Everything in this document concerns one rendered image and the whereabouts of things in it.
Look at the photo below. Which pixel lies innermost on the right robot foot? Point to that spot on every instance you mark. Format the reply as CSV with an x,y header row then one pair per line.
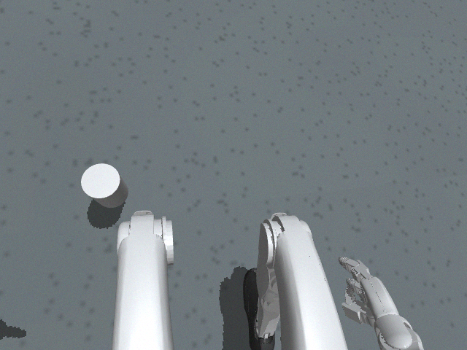
x,y
250,294

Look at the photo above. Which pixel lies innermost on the right robot hand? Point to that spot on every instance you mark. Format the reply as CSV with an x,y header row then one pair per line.
x,y
376,301

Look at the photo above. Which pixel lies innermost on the can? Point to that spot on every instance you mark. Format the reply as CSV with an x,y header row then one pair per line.
x,y
103,183

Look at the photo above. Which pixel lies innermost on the right robot arm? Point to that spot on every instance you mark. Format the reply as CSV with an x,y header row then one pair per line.
x,y
395,333

